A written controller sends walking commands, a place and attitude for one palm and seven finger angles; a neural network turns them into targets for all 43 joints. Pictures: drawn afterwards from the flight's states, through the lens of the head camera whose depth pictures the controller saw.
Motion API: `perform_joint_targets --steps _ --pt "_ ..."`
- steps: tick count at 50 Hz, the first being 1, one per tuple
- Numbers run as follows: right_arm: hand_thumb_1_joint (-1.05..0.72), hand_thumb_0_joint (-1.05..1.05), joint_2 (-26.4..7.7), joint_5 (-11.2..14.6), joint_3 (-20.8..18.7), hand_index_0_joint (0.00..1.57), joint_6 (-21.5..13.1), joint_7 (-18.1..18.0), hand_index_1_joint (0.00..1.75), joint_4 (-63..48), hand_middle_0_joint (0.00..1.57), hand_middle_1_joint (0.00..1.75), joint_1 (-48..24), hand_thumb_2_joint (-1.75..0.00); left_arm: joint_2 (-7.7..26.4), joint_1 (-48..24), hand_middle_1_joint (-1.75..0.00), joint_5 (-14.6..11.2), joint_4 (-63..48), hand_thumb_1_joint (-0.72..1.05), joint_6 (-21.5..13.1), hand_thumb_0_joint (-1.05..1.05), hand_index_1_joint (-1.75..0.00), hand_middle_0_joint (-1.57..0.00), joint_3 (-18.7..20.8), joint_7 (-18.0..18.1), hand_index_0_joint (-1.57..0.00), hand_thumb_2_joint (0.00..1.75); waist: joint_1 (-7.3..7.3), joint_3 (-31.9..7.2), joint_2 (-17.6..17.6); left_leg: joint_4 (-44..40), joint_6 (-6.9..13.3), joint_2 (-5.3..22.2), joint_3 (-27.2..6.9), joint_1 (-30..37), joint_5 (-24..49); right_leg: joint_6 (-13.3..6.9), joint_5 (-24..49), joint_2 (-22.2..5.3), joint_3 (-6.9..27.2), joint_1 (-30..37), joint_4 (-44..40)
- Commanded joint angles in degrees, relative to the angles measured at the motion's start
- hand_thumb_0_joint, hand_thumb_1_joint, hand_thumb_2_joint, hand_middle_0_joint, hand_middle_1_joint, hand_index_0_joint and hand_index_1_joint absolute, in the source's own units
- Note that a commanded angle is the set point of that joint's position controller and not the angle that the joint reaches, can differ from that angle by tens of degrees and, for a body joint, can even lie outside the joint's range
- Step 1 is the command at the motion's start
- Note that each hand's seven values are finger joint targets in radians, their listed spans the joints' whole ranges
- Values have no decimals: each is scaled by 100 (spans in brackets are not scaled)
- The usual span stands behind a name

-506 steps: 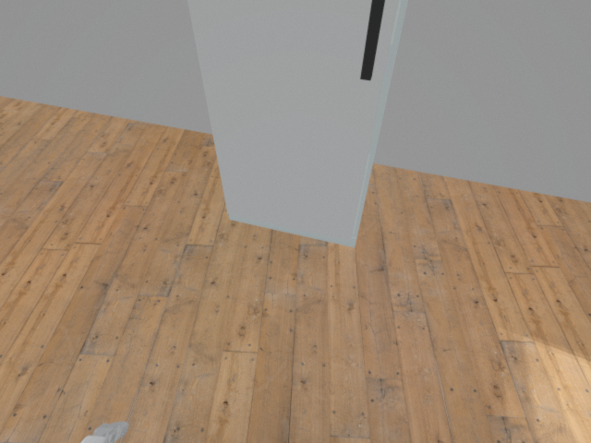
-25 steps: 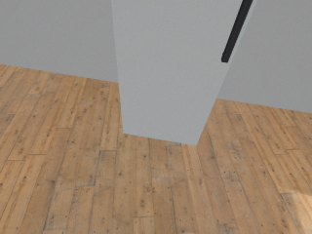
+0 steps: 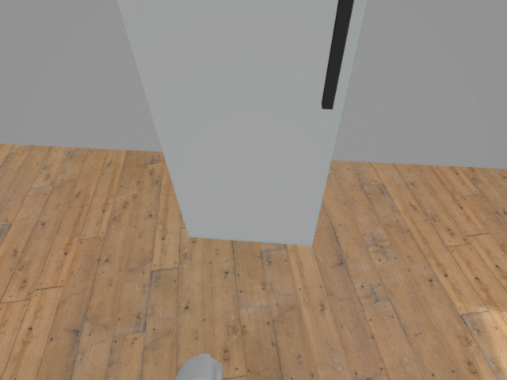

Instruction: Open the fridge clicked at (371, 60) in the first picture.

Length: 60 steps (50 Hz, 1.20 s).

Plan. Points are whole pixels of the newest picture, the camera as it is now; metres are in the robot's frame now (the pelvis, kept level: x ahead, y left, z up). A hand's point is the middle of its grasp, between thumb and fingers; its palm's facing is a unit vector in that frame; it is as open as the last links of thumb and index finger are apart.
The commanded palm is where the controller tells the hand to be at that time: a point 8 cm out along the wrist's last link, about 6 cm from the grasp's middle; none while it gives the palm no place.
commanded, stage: take the last steps up to it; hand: right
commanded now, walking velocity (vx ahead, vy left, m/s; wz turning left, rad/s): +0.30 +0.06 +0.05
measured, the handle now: (337, 38) +0.78 -0.15 +0.20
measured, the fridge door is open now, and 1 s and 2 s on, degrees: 0 0 0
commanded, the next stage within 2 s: come to a stop and stand still in 0.60 s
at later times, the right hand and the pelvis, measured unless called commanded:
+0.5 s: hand (328, 352) +0.22 -0.12 -0.17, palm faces +0.06 +0.98 -0.20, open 7.2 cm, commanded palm none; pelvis +0.18 +0.06 +0.00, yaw -1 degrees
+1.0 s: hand (328, 313) +0.30 -0.14 -0.18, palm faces +0.06 +0.98 -0.20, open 7.3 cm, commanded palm none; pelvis +0.27 +0.05 +0.00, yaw -1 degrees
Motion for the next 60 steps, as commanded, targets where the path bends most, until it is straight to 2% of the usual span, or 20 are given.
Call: perform_joint_targets --steps 1,6,9,10,11,12,14,18,27,31,33,34,39,44,49,52,53,55,57,60 --pt "-90 0 -113 29 22 20 -208 43 30 -644 20 30 -1004 -90 896 611 -30 56 -1 90 -154 0 -30 -20 225 127 -20 90 304 897 -709 -857 42 142 47 -924 18 -716 2499 -1791 912 41 -556" --pt "-90 0 -43 58 19 20 -321 56 30 -719 20 30 -1170 -90 979 618 -30 114 164 90 -122 0 -30 -20 249 120 -20 90 258 794 -913 -2180 363 -223 396 409 -312 -623 3558 -1747 673 -248 -12" --pt "-90 0 -454 8 -122 20 -479 -6 30 -142 20 30 681 -90 1047 458 -30 41 164 90 -118 0 -30 -20 287 72 -20 90 -581 -253 -329 -3027 580 -466 423 3167 305 -224 4077 -1263 228 -1061 2212" --pt "-90 0 -996 -56 -273 20 -559 -86 30 59 20 30 1457 -90 763 596 -30 -35 89 90 -130 0 -30 -20 250 0 -20 90 -861 -928 725 -3333 1041 885 -1230 4513 381 23 1921 -626 -122 -2325 3953" --pt "-90 0 -1401 46 -340 20 -545 -118 30 133 20 30 1679 -90 563 690 -30 -64 -70 90 -115 0 -30 -20 221 5 -20 90 -657 -1293 1414 -4140 1574 2044 -3206 4622 660 107 -1494 -27 178 -3135 5632" --pt "-90 0 -1272 105 -316 20 -496 -147 30 20 20 30 1224 -90 637 281 -30 -71 -141 90 -66 0 -30 -20 265 -1 -20 90 -632 -677 624 -4557 1691 2017 -2998 4030 -299 -19 -1394 -328 625 -3484 6198" --pt "-90 0 -807 81 -186 20 -474 -183 30 -242 20 30 132 -90 482 -106 -30 3 -184 90 4 0 -30 -20 291 -70 -20 90 -253 177 90 -4952 1328 1630 -2308 2399 -1931 -13 -488 -745 655 -3506 6153" --pt "-90 0 -261 17 16 20 -553 -206 30 -331 20 30 -371 -90 265 314 -30 107 -63 90 232 0 -30 -20 254 -105 -20 90 283 380 392 -5184 1013 1028 -679 1157 -855 222 37 -881 472 -2823 5091" --pt "-90 0 -523 -5 -42 20 -609 -175 30 -44 20 30 262 -90 303 -843 -30 67 -542 90 42 0 -30 -20 205 -206 -20 90 -56 251 369 -4662 1206 1047 -467 2373 653 370 188 -713 20 -2688 2253" --pt "-90 0 -397 46 -6 20 -515 -187 30 40 20 30 268 -90 536 -373 -30 80 -337 90 -56 0 -30 -20 227 -159 -20 90 230 120 -180 -3627 845 653 -113 1763 495 328 834 -524 -97 -1014 1069" --pt "-90 0 33 102 86 20 -488 -146 30 -134 20 30 368 -90 1434 543 -30 137 -151 90 -80 0 -30 -20 410 -66 -20 90 496 -392 -2137 -1115 288 -444 738 331 -1804 -559 1861 -2376 2221 382 163" --pt "-90 0 -128 49 93 20 -483 -166 30 -275 20 30 41 -90 1462 592 -30 109 -106 90 6 0 -30 -20 388 -34 -20 90 513 -184 -1680 -252 335 -391 305 157 -2454 -908 1751 -2666 2378 62 -29" --pt "-90 0 193 68 142 20 -268 -226 30 168 20 30 396 -90 703 -801 -30 63 -379 90 -47 0 -30 -20 118 134 -20 90 -66 107 -481 -746 63 49 -202 1198 -1180 -570 4194 -1933 780 -1290 33" --pt "-90 0 -28 25 58 20 12 -269 30 8 20 30 298 -90 1065 -847 -30 32 -346 90 148 0 -30 -20 275 201 -20 90 45 -189 -717 -1107 16 -101 -60 1220 -1188 -742 4412 -2097 734 -961 298" --pt "-90 0 -58 8 5 20 49 -273 30 -292 20 30 -10 -90 1129 -985 -30 93 -390 90 285 0 -30 -20 396 157 -20 90 67 37 -1257 -1540 89 -214 45 1345 -1282 -723 3713 -1981 708 -1292 435" --pt "-90 0 -55 22 -1 20 -62 -282 30 -214 20 30 267 -90 1088 -1072 -30 63 -402 90 330 0 -30 -20 433 92 -20 90 -107 -265 -1183 -2914 80 -274 222 2124 -62 -377 2674 -1616 490 -1397 869" --pt "-90 0 -211 1 -2 20 -117 -299 30 -187 20 30 349 -90 949 -1026 -30 29 -399 90 339 0 -30 -20 420 57 -20 90 -144 -320 -755 -3486 83 -137 57 2424 534 -119 1875 -1317 341 -1577 1186" --pt "-90 0 -907 -34 -56 20 -238 -326 30 -308 20 30 95 -90 386 -862 -30 -40 -552 90 408 0 -30 -20 321 -7 -20 90 -20 -182 1179 -4267 886 1532 -1665 2219 2047 395 -1170 -344 -68 -2249 2303" --pt "-90 0 -927 -23 -92 20 -209 -329 30 -423 20 30 -155 -90 480 -1043 -30 8 -541 90 558 0 -30 -20 353 -12 -20 90 -120 -98 912 -4532 1320 1626 -1740 1710 1188 354 -1549 -392 453 -2238 3309" --pt "-90 0 -776 -7 -97 20 -202 -371 30 -462 20 30 -384 -90 675 -880 -30 41 -396 90 577 0 -30 -20 373 -47 -20 90 -51 41 758 -4374 1222 1384 -1437 2028 1306 394 -911 -357 630 -2706 4177"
